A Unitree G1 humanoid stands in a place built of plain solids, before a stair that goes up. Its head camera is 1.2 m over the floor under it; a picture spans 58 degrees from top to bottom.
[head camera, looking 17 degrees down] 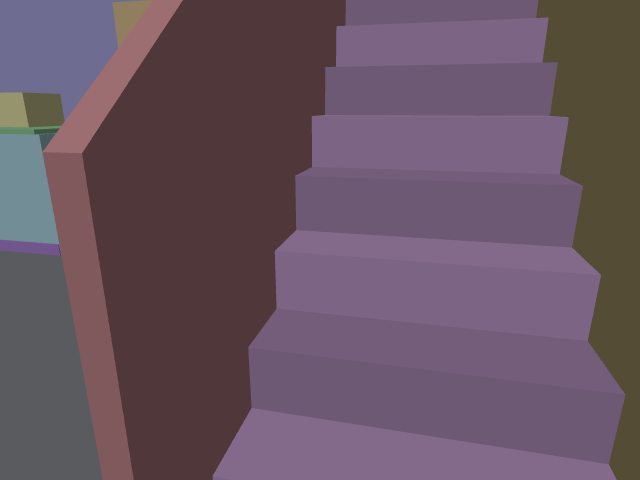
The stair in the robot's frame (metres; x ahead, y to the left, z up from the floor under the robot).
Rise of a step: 0.20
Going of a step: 0.24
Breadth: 0.90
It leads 13 degrees to the right of straight ahead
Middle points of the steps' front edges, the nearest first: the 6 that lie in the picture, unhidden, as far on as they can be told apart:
0.93 -0.24 0.59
1.16 -0.30 0.78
1.40 -0.35 0.98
1.63 -0.41 1.17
1.87 -0.46 1.37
2.10 -0.51 1.56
